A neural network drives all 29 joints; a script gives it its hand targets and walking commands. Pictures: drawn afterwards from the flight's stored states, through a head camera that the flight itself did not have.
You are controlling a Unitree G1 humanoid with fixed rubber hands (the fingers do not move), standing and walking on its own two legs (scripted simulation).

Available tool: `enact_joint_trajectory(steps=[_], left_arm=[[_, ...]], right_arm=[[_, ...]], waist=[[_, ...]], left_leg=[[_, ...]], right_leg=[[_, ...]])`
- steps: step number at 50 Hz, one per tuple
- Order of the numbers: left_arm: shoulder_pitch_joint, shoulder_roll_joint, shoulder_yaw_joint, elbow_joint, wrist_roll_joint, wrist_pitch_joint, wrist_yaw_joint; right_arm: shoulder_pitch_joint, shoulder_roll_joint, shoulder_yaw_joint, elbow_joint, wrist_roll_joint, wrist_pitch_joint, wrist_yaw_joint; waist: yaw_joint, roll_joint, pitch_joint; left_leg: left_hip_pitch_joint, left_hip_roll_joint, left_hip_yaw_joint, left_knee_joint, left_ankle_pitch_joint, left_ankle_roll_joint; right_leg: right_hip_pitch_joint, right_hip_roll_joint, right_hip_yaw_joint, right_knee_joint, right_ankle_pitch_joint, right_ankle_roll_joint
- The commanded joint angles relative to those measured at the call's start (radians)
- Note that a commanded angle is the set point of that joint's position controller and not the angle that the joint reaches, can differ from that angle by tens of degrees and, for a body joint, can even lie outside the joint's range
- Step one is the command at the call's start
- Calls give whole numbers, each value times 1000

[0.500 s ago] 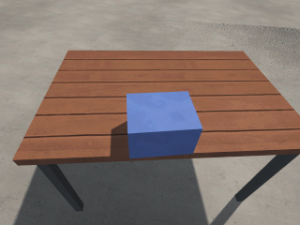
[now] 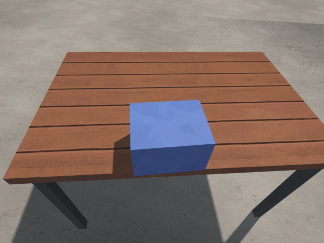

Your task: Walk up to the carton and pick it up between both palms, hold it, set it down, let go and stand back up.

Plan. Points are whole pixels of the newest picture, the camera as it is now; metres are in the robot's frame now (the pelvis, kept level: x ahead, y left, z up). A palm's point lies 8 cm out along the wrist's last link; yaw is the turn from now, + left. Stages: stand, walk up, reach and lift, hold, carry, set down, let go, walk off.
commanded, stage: stand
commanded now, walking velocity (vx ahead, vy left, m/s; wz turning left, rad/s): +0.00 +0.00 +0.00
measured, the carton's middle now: (167, 136) +0.43 -0.02 -0.01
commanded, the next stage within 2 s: none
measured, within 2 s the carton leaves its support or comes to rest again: neither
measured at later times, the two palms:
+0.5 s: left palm out of the picture +0.03 +0.24 -0.14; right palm out of the picture +0.03 -0.23 -0.13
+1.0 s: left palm out of the picture +0.04 +0.25 -0.14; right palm out of the picture +0.04 -0.22 -0.13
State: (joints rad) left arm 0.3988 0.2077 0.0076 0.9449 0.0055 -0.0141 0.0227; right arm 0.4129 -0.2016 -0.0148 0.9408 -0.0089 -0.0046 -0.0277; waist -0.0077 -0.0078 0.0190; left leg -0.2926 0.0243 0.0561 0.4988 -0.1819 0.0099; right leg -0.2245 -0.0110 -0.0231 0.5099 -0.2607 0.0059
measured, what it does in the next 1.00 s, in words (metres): stands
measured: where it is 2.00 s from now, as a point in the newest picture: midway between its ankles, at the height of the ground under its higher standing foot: outside the picture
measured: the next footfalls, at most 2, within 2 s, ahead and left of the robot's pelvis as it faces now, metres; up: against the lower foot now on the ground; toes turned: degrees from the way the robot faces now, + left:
none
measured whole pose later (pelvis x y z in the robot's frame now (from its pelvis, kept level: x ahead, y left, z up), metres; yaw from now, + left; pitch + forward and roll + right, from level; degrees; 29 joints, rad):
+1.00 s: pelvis +0.05 +0.01 +0.01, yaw +0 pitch -1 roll +0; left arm 0.33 0.19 -0.01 1.05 0.00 0.00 0.04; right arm 0.35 -0.17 0.01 1.01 0.00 -0.02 -0.05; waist 0.00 -0.03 0.03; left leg -0.19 -0.01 0.07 0.43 -0.22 0.03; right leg -0.12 -0.04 -0.02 0.43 -0.29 0.03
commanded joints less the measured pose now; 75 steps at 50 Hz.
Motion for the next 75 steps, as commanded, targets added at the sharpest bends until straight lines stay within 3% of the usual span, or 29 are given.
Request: enact_joint_trajectory(steps=[1,5,13,18,23,36,38,44,48,51,57,61,62,65,75], left_arm=[[66,119,19,-31,-3,-15,9],[57,118,12,-26,-6,-9,10],[39,108,3,-2,-5,-6,14],[29,106,1,4,-8,-6,16],[18,110,2,11,-6,-5,19],[8,99,-1,56,-1,1,21],[12,85,-4,59,-4,-1,22],[7,89,-5,67,-5,-3,26],[7,82,-4,83,-3,2,27],[16,72,-6,88,-3,2,29],[6,77,-7,93,-3,3,29],[11,70,-9,103,-4,-2,30],[13,78,-9,104,-4,-3,30],[0,82,-8,97,-5,-2,33],[7,67,-10,119,-3,3,31]], right_arm=[[70,-111,-17,-38,2,-18,-7],[74,-100,-13,-25,3,-13,-9],[40,-102,-5,-8,5,-17,-14],[36,-106,-3,2,9,-20,-15],[29,-96,4,9,7,-23,-16],[16,-99,-1,29,11,-20,-20],[11,-92,1,30,9,-22,-22],[15,-88,5,38,9,-25,-23],[19,-81,2,46,8,-23,-26],[17,-73,2,46,9,-23,-25],[22,-79,2,56,9,-22,-25],[11,-65,4,55,9,-25,-25],[8,-66,3,54,10,-24,-25],[20,-68,5,58,10,-27,-25],[19,-70,3,73,9,-20,-27]], waist=[[6,-1,54],[2,-18,78],[8,26,86],[4,-11,70],[5,12,37],[5,17,85],[14,16,66],[2,9,48],[8,4,56],[7,38,61],[3,-14,72],[13,23,60],[10,1,58],[7,6,46],[8,11,94]], left_leg=[[47,82,-129,-122,-65,9],[51,86,-122,-115,-29,9],[53,86,-109,-116,36,10],[72,92,-115,-121,46,12],[88,93,-113,-129,82,11],[75,91,-131,-168,18,14],[89,88,-120,-163,52,16],[124,91,-122,-148,165,13],[122,93,-130,-156,160,7],[111,89,-127,-162,142,15],[117,87,-133,-166,123,10],[132,83,-118,-148,197,16],[137,83,-118,-143,201,19],[134,86,-117,-145,237,14],[105,74,-117,-163,117,8]], right_leg=[[-70,-86,118,-149,-13,-25],[-73,-90,119,-155,13,-20],[-35,-90,106,-151,67,-15],[-17,-93,96,-156,85,-16],[24,-97,94,-149,117,-16],[17,-96,80,-161,75,-5],[26,-97,86,-162,93,-5],[32,-103,80,-154,133,-5],[37,-101,66,-155,123,0],[45,-104,69,-159,120,1],[26,-102,60,-156,107,4],[50,-112,64,-162,159,3],[45,-111,64,-161,158,2],[64,-109,57,-155,161,3],[42,-108,48,-177,102,5]])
